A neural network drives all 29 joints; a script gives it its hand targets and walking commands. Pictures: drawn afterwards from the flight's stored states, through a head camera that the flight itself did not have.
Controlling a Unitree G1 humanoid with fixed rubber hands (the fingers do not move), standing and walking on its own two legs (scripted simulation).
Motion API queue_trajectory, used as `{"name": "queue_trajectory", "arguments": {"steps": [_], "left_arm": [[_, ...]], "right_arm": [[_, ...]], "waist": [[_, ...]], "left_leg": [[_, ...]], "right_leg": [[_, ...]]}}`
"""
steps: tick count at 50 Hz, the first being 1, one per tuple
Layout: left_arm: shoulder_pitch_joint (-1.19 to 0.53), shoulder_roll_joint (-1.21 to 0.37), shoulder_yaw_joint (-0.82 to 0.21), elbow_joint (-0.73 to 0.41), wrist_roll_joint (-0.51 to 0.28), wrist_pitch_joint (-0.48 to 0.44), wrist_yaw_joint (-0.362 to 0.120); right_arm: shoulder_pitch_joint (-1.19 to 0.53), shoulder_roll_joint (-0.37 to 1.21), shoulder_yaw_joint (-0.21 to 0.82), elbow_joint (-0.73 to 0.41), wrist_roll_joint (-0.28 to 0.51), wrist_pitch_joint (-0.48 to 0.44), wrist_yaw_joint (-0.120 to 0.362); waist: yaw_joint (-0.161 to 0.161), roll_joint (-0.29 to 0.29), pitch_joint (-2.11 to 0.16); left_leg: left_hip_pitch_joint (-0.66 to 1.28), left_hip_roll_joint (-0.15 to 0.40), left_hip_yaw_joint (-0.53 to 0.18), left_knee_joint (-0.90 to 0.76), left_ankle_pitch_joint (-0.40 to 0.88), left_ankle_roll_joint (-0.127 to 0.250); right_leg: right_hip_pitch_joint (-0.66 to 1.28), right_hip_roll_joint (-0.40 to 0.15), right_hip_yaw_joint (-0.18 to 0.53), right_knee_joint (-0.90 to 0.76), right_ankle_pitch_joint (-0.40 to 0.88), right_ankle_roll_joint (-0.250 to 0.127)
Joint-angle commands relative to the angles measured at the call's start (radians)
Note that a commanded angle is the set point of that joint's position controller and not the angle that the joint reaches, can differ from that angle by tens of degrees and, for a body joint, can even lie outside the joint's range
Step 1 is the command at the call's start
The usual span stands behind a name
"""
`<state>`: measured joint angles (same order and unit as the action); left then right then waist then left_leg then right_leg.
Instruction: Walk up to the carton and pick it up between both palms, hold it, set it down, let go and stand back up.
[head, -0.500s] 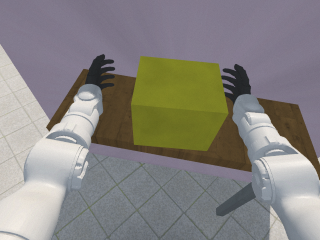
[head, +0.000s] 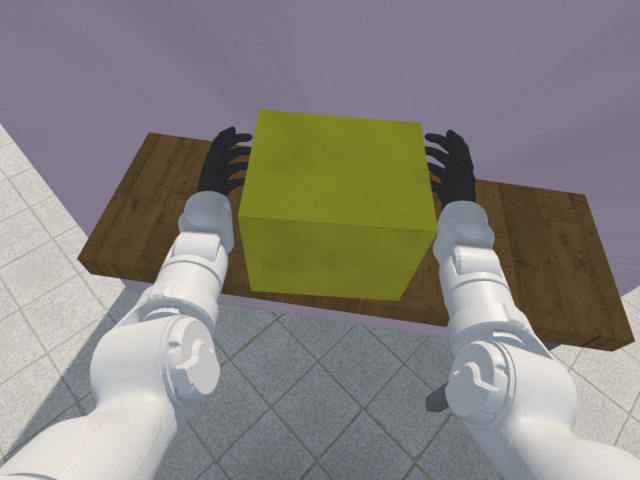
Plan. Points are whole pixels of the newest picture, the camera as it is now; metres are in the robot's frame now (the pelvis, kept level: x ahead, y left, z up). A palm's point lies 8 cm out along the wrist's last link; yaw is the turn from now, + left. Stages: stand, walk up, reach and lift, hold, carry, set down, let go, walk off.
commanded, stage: reach and lift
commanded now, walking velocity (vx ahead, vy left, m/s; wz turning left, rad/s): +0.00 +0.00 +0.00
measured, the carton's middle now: (332, 210) +0.45 -0.01 +0.05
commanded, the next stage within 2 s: none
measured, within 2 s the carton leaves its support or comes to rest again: neither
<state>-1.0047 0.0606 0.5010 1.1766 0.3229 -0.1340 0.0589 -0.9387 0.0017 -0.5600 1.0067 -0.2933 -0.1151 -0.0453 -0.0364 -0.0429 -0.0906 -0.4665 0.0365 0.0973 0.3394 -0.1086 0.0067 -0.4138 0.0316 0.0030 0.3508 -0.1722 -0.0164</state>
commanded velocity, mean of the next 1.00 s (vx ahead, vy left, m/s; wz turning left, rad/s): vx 0.00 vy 0.00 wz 0.00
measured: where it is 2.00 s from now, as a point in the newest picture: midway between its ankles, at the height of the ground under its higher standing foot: outside the picture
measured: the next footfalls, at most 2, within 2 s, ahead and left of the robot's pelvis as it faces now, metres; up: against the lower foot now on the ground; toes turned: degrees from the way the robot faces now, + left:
none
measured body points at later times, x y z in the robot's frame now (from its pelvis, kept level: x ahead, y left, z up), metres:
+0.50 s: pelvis +0.02 +0.00 +0.00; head +0.08 +0.01 +0.45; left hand +0.47 +0.14 +0.08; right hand +0.45 -0.16 +0.10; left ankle +0.02 +0.11 -0.74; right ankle -0.02 -0.10 -0.74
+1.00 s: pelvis +0.02 +0.00 +0.00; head +0.08 +0.01 +0.45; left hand +0.46 +0.14 +0.08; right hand +0.45 -0.16 +0.10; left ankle +0.02 +0.11 -0.74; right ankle -0.02 -0.10 -0.74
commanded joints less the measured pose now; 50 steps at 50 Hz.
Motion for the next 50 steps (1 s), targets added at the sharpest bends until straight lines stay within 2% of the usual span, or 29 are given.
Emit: {"name": "queue_trajectory", "arguments": {"steps": [1,5,7,8,9,13,15,16,19,20,21,24,28,30,31,33,35,38,39,42,44,46,49,50], "left_arm": [[-0.438,-0.349,-0.045,-0.103,0.119,0.023,-0.120],[-0.401,-0.325,-0.037,-0.167,0.110,0.057,-0.114],[-0.386,-0.311,-0.027,-0.188,0.104,0.060,-0.110],[-0.387,-0.313,-0.029,-0.205,0.105,0.062,-0.109],[-0.367,-0.305,-0.023,-0.208,0.103,0.065,-0.107],[-0.349,-0.343,-0.040,-0.237,0.095,0.076,-0.111],[-0.355,-0.360,-0.041,-0.244,0.100,0.085,-0.111],[-0.343,-0.361,-0.035,-0.250,0.111,0.091,-0.110],[-0.331,-0.386,-0.048,-0.274,0.114,0.116,-0.111],[-0.320,-0.386,-0.048,-0.276,0.117,0.125,-0.111],[-0.317,-0.408,-0.064,-0.290,0.116,0.131,-0.115],[-0.318,-0.406,-0.065,-0.312,0.113,0.135,-0.111],[-0.313,-0.394,-0.049,-0.313,0.107,0.127,-0.113],[-0.317,-0.403,-0.047,-0.315,0.109,0.118,-0.118],[-0.320,-0.406,-0.049,-0.306,0.109,0.115,-0.121],[-0.315,-0.416,-0.051,-0.286,0.108,0.110,-0.127],[-0.328,-0.435,-0.069,-0.294,0.101,0.109,-0.129],[-0.329,-0.428,-0.067,-0.284,0.110,0.114,-0.129],[-0.318,-0.433,-0.067,-0.281,0.106,0.115,-0.131],[-0.317,-0.434,-0.065,-0.284,0.110,0.113,-0.135],[-0.331,-0.441,-0.073,-0.290,0.105,0.109,-0.133],[-0.317,-0.438,-0.066,-0.283,0.107,0.115,-0.134],[-0.332,-0.443,-0.081,-0.297,0.102,0.110,-0.137],[-0.335,-0.449,-0.073,-0.286,0.108,0.106,-0.137]], "right_arm": [[-0.442,0.499,0.163,-0.121,-0.172,-0.023,0.171],[-0.387,0.478,0.164,-0.135,-0.201,-0.007,0.177],[-0.362,0.472,0.169,-0.120,-0.212,-0.005,0.170],[-0.351,0.475,0.158,-0.092,-0.210,-0.002,0.169],[-0.332,0.460,0.163,-0.089,-0.210,-0.003,0.165],[-0.323,0.478,0.162,-0.073,-0.210,-0.008,0.159],[-0.331,0.493,0.153,-0.078,-0.208,-0.009,0.158],[-0.321,0.497,0.151,-0.059,-0.206,-0.003,0.161],[-0.316,0.492,0.142,-0.067,-0.204,-0.004,0.165],[-0.319,0.486,0.144,-0.080,-0.201,-0.004,0.165],[-0.319,0.504,0.147,-0.078,-0.201,0.000,0.169],[-0.318,0.508,0.153,-0.104,-0.200,0.000,0.174],[-0.322,0.528,0.183,-0.133,-0.200,-0.003,0.176],[-0.317,0.535,0.187,-0.133,-0.205,-0.004,0.177],[-0.321,0.546,0.196,-0.146,-0.204,-0.006,0.177],[-0.318,0.551,0.188,-0.138,-0.209,-0.005,0.179],[-0.313,0.540,0.178,-0.122,-0.217,-0.007,0.180],[-0.323,0.544,0.176,-0.121,-0.216,-0.013,0.179],[-0.305,0.551,0.177,-0.121,-0.216,-0.012,0.177],[-0.297,0.569,0.204,-0.107,-0.202,-0.014,0.177],[-0.302,0.576,0.197,-0.110,-0.202,-0.014,0.176],[-0.302,0.566,0.197,-0.114,-0.197,-0.010,0.178],[-0.298,0.576,0.207,-0.103,-0.197,-0.014,0.175],[-0.303,0.583,0.205,-0.102,-0.198,-0.016,0.176]], "waist": [[0.097,0.040,-0.574],[0.100,-0.010,-0.516],[0.106,-0.013,-0.497],[0.095,-0.023,-0.476],[0.102,-0.019,-0.451],[0.094,-0.003,-0.429],[0.092,0.012,-0.418],[0.102,0.032,-0.397],[0.089,0.049,-0.389],[0.096,0.058,-0.395],[0.087,0.064,-0.394],[0.095,0.070,-0.434],[0.105,0.020,-0.467],[0.110,0.017,-0.468],[0.104,0.002,-0.465],[0.094,0.009,-0.450],[0.083,0.027,-0.447],[0.087,0.035,-0.451],[0.081,0.020,-0.446],[0.095,0.033,-0.451],[0.089,0.026,-0.444],[0.095,0.020,-0.439],[0.087,0.021,-0.447],[0.097,0.027,-0.452]], "left_leg": [[0.359,-0.016,0.017,-0.019,0.248,0.017],[0.439,-0.008,0.031,-0.012,0.307,0.025],[0.464,-0.010,0.038,-0.003,0.334,0.024],[0.490,-0.003,0.038,0.000,0.357,0.024],[0.506,-0.003,0.039,0.015,0.389,0.023],[0.588,0.003,0.036,0.040,0.457,0.019],[0.608,0.006,0.040,0.042,0.456,0.018],[0.631,0.005,0.043,0.048,0.470,0.019],[0.654,0.005,0.047,0.058,0.488,0.011],[0.663,0.005,0.046,0.063,0.500,0.013],[0.673,0.006,0.046,0.062,0.491,0.013],[0.619,-0.001,0.045,0.054,0.453,0.021],[0.538,-0.009,0.046,0.038,0.406,0.042],[0.513,-0.015,0.049,0.024,0.385,0.043],[0.506,-0.014,0.050,0.022,0.382,0.048],[0.515,-0.007,0.048,0.022,0.361,0.047],[0.553,0.002,0.040,0.032,0.401,0.042],[0.583,0.003,0.034,0.049,0.443,0.037],[0.588,0.006,0.029,0.052,0.448,0.041],[0.543,-0.002,0.042,0.045,0.432,0.040],[0.533,-0.002,0.038,0.032,0.403,0.043],[0.533,0.001,0.033,0.031,0.402,0.044],[0.538,-0.002,0.035,0.034,0.401,0.044],[0.530,0.000,0.037,0.034,0.407,0.042]], "right_leg": [[0.362,-0.048,-0.054,0.043,0.581,0.092],[0.323,-0.044,-0.062,0.033,0.566,0.108],[0.289,-0.045,-0.056,0.028,0.552,0.112],[0.269,-0.042,-0.061,0.026,0.551,0.109],[0.253,-0.043,-0.061,0.026,0.549,0.114],[0.184,-0.031,-0.070,0.004,0.510,0.106],[0.161,-0.032,-0.073,-0.004,0.489,0.101],[0.142,-0.030,-0.077,-0.007,0.467,0.098],[0.131,-0.023,-0.082,-0.019,0.442,0.094],[0.113,-0.023,-0.082,-0.023,0.434,0.094],[0.120,-0.022,-0.083,-0.029,0.419,0.091],[0.159,-0.030,-0.070,-0.009,0.459,0.098],[0.225,-0.040,-0.067,0.018,0.535,0.113],[0.253,-0.043,-0.063,0.021,0.538,0.117],[0.259,-0.040,-0.066,0.028,0.543,0.119],[0.238,-0.042,-0.072,0.021,0.514,0.117],[0.199,-0.038,-0.079,0.015,0.491,0.111],[0.169,-0.033,-0.081,0.008,0.496,0.103],[0.172,-0.035,-0.084,0.009,0.507,0.107],[0.209,-0.042,-0.078,0.021,0.530,0.108],[0.205,-0.039,-0.078,0.017,0.516,0.106],[0.212,-0.040,-0.077,0.009,0.498,0.106],[0.214,-0.040,-0.076,0.018,0.526,0.107],[0.215,-0.039,-0.079,0.016,0.525,0.105]]}}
